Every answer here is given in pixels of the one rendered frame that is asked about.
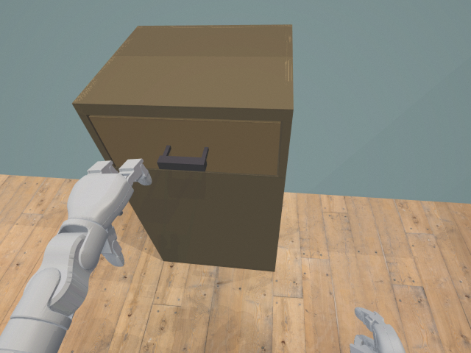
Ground cabinet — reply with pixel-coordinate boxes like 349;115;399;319
72;24;294;272

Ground robot left forearm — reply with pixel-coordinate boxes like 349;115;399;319
0;218;108;353

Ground drawer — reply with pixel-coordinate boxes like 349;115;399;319
89;115;280;175

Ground robot left hand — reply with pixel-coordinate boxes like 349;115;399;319
67;159;152;267

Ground robot right hand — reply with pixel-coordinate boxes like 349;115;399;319
350;307;406;353

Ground handle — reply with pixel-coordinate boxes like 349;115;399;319
157;146;209;171

